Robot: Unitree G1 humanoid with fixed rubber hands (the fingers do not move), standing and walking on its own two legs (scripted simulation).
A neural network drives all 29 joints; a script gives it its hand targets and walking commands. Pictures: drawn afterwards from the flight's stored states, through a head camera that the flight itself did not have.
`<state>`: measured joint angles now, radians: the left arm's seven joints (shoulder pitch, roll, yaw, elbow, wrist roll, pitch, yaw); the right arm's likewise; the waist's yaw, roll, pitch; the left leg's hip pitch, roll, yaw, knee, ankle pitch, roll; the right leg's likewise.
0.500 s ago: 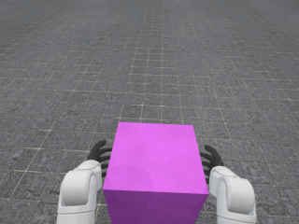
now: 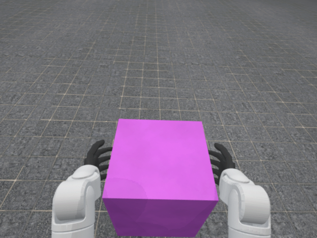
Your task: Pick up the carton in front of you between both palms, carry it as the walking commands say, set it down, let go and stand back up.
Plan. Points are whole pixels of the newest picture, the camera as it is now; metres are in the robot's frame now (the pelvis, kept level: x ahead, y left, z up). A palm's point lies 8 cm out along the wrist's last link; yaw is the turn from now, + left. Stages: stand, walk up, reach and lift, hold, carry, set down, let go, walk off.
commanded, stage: carry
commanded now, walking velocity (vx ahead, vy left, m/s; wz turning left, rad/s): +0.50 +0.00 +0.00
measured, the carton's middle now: (158, 180) +0.29 +0.00 +0.02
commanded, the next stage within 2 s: none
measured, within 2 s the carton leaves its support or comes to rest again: neither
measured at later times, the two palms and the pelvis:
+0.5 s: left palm (122, 92) +0.59 +0.14 +0.08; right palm (205, 96) +0.60 -0.16 +0.08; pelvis +0.33 -0.02 +0.00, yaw +2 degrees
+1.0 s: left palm (123, 60) +0.79 +0.16 +0.11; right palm (194, 62) +0.80 -0.14 +0.11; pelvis +0.53 +0.00 +0.02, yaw +1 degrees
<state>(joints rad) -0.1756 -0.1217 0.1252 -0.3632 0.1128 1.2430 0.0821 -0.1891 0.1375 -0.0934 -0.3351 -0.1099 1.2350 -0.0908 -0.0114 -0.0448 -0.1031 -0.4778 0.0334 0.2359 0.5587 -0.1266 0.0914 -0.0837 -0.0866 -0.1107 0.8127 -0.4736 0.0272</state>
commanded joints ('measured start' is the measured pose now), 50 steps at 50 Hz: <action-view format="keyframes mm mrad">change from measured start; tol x32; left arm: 1 -502 -855 -728 -62 -421 16 -252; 50 -458 -891 -732 48 -406 -6 -267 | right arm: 1 -422 854 668 -51 409 6 253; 50 -399 894 663 62 376 -14 264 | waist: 1 -17 274 -324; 21 -1 222 -130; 25 45 -238 -426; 50 14 103 -280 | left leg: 1 727 356 -626 -284 121 126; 22 570 147 4 -30 704 -65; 26 -102 -27 -205 760 -410 -131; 39 282 24 -74 -200 192 -130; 42 479 225 -205 -98 656 -69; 50 374 167 -166 -16 701 -49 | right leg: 1 -596 34 107 502 23 -41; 19 -515 38 -93 -312 483 -42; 23 62 50 -112 -428 574 -58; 25 459 -359 497 -461 952 -300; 36 132 -181 -30 -455 1036 -159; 43 -93 -66 -6 -340 384 -11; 50 -71 -75 -4 -298 659 1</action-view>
